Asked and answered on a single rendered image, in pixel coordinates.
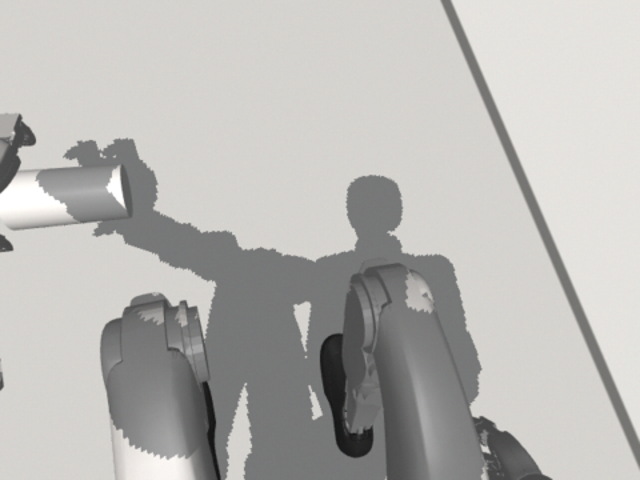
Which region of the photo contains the left robot hand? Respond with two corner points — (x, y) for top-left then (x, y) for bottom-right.
(0, 114), (36, 252)

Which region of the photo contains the left robot foot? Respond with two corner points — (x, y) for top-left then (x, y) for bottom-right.
(202, 381), (221, 480)

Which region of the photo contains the right robot foot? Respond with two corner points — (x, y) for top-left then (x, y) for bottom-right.
(320, 334), (373, 458)

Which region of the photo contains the right robot hand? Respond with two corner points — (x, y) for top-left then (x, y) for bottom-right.
(473, 416), (543, 480)

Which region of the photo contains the bottle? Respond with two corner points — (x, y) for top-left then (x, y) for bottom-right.
(0, 164), (133, 230)

